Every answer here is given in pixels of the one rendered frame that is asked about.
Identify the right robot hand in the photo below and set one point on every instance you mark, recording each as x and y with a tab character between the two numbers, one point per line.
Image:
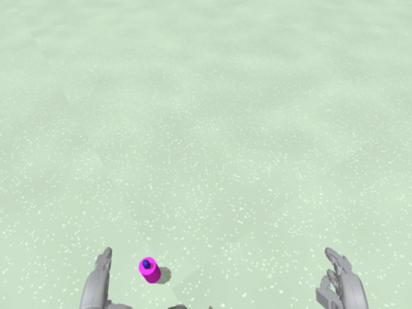
349	290

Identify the left robot hand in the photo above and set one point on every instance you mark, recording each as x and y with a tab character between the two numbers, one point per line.
95	291

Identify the bottle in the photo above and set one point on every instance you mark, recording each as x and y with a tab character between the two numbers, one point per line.
149	269

